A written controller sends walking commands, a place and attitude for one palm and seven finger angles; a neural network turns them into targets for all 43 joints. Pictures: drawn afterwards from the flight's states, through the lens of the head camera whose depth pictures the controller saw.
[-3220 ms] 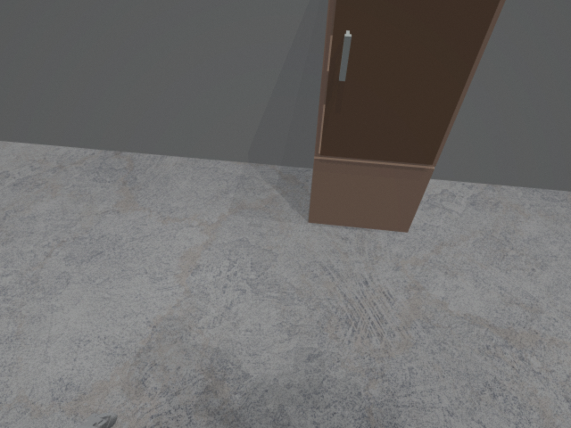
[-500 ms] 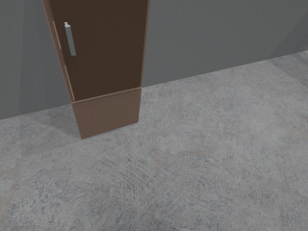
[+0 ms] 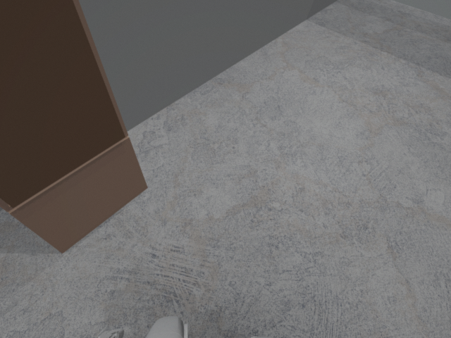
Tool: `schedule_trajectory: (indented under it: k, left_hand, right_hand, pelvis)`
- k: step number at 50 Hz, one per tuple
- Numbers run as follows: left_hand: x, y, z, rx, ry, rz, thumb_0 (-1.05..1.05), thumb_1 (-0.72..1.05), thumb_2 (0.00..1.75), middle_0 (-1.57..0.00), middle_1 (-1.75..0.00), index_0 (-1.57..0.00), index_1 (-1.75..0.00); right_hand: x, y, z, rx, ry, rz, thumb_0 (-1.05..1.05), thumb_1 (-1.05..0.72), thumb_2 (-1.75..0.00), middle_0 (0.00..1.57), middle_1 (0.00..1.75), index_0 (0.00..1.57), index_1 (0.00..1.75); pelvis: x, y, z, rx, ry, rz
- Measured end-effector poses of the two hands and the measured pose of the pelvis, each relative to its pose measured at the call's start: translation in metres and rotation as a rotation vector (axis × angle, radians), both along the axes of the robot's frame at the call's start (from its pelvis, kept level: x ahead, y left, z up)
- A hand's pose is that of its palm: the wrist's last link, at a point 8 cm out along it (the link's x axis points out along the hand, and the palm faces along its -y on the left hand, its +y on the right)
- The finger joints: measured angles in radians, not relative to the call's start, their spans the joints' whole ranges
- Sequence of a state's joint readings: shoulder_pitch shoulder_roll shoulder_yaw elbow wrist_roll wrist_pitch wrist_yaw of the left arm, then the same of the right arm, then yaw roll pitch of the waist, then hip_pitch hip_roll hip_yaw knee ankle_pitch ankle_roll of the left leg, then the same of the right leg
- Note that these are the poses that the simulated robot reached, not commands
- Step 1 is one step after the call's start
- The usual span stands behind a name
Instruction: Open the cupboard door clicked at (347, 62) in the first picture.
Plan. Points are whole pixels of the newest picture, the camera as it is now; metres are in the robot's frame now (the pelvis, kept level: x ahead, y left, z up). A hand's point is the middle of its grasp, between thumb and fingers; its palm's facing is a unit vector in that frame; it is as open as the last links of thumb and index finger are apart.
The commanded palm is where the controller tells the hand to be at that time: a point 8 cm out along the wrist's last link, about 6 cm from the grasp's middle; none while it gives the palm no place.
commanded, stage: walk to a spot facing it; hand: left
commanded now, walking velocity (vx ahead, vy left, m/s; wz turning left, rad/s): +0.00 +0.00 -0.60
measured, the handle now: out of the picture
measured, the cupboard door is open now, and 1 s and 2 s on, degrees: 0 0 0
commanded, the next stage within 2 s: turn to face it in 1.90 s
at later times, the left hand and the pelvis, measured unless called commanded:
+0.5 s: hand (84, 315) +0.17 +0.29 -0.16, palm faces -0.20 -0.96 -0.22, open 7.4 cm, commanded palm none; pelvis +0.06 +0.09 +0.02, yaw -18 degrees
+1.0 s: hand (163, 272) +0.25 +0.14 -0.13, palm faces -0.56 -0.78 -0.30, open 7.4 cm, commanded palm none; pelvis +0.04 +0.04 +0.01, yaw -37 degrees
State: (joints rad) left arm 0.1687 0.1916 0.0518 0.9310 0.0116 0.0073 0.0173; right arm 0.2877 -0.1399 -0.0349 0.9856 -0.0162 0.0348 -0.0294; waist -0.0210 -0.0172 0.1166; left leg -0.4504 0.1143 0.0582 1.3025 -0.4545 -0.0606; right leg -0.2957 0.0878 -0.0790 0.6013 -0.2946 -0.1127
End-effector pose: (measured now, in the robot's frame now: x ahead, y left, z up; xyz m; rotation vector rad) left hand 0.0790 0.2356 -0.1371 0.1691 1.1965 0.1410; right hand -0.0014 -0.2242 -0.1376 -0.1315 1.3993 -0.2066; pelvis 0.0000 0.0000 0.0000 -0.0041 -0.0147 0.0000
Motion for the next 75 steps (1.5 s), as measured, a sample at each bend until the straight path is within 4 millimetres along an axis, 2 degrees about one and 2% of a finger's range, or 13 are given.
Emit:
schedule_trajectory:
  k: [4,7,11,15,21,28,33,42,46,53,62,68,75]
  left_hand:
    - [0.007,0.016,0.013,0.035,0.043,-0.032,0.0,0.9,0.9,-0.2,-0.3,-0.2,-0.3]
    - [0.016,0.032,0.019,0.052,0.046,-0.045,0.0,0.9,0.9,-0.2,-0.3,-0.2,-0.3]
    - [0.031,0.057,0.019,0.061,0.04,-0.053,0.0,0.9,0.9,-0.2,-0.3,-0.2,-0.3]
    - [0.048,0.086,0.005,0.056,0.042,-0.06,0.0,0.9,0.9,-0.2,-0.3,-0.2,-0.3]
    - [0.078,0.107,0.0,0.04,0.074,-0.146,0.0,0.9,0.9,-0.2,-0.3,-0.19,-0.3]
    - [0.113,0.096,0.009,0.011,0.079,-0.264,0.0,0.91,0.9,-0.2,-0.3,-0.19,-0.3]
    - [0.143,0.064,0.013,0.013,0.07,-0.378,0.0,0.91,0.9,-0.19,-0.3,-0.19,-0.3]
    - [0.195,-0.023,0.025,0.067,-0.089,-0.593,0.0,0.9,0.9,-0.2,-0.3,-0.19,-0.3]
    - [0.198,-0.041,0.038,0.079,-0.112,-0.618,0.0,0.9,0.9,-0.2,-0.3,-0.2,-0.3]
    - [0.192,-0.057,0.039,0.058,-0.081,-0.687,0.0,0.9,0.9,-0.2,-0.3,-0.2,-0.3]
    - [0.188,-0.04,0.018,0.018,0.003,-0.723,0.0,0.9,0.9,-0.2,-0.3,-0.2,-0.3]
    - [0.204,-0.02,-0.001,0.006,0.083,-0.755,0.0,0.9,0.9,-0.2,-0.3,-0.2,-0.3]
    - [0.239,-0.036,0.008,0.023,0.115,-0.849,0.01,0.9,0.9,-0.2,-0.3,-0.19,-0.3]
  right_hand:
    - [0.08,0.007,0.01,0.003,-0.207,0.014,0.01,-0.91,-0.9,0.2,0.3,0.2,0.3]
    - [0.122,0.015,0.017,0.003,-0.305,0.025,0.01,-0.91,-0.9,0.2,0.3,0.2,0.3]
    - [0.156,0.028,0.025,-0.016,-0.365,0.034,0.0,-0.91,-0.9,0.2,0.3,0.2,0.3]
    - [0.169,0.042,0.029,-0.065,-0.383,0.024,0.0,-0.91,-0.9,0.2,0.3,0.2,0.3]
    - [0.136,0.055,0.047,-0.12,-0.337,-0.051,0.0,-0.91,-0.9,0.2,0.3,0.2,0.3]
    - [0.069,0.06,0.048,-0.136,-0.224,-0.205,0.01,-0.91,-0.9,0.2,0.3,0.2,0.3]
    - [0.013,0.061,0.035,-0.113,-0.146,-0.339,0.01,-0.91,-0.9,0.2,0.3,0.2,0.3]
    - [-0.08,0.051,-0.012,-0.033,-0.02,-0.546,0.01,-0.91,-0.9,0.2,0.3,0.2,0.3]
    - [-0.085,0.047,-0.007,-0.024,-0.027,-0.583,0.01,-0.91,-0.9,0.19,0.3,0.2,0.3]
    - [-0.069,0.036,0.008,-0.056,-0.136,-0.626,0.01,-0.91,-0.9,0.19,0.3,0.2,0.3]
    - [-0.043,0.034,0.027,-0.143,-0.217,-0.643,0.01,-0.91,-0.9,0.2,0.3,0.2,0.3]
    - [-0.042,0.055,0.042,-0.218,-0.234,-0.684,0.01,-0.91,-0.9,0.2,0.3,0.2,0.3]
    - [-0.069,0.095,0.049,-0.192,-0.126,-0.814,0.01,-0.91,-0.9,0.2,0.3,0.2,0.3]
  pelvis:
    - [0.013,0.012,0.008,0.013,0.015,-0.043]
    - [0.022,0.024,0.009,0.02,0.025,-0.077]
    - [0.034,0.044,0.008,0.019,0.035,-0.126]
    - [0.048,0.067,0.0,-0.002,0.041,-0.168]
    - [0.058,0.085,0.008,-0.014,0.017,-0.267]
    - [0.063,0.093,0.017,-0.033,0.021,-0.355]
    - [0.061,0.087,0.016,-0.02,0.022,-0.432]
    - [0.048,0.054,-0.004,0.012,0.016,-0.551]
    - [0.044,0.046,0.005,0.027,0.008,-0.596]
    - [0.04,0.043,0.013,0.034,0.009,-0.675]
    - [0.052,0.061,0.011,0.016,0.024,-0.769]
    - [0.074,0.071,0.009,-0.001,0.021,-0.851]
    - [0.094,0.062,0.021,-0.032,0.026,-0.943]
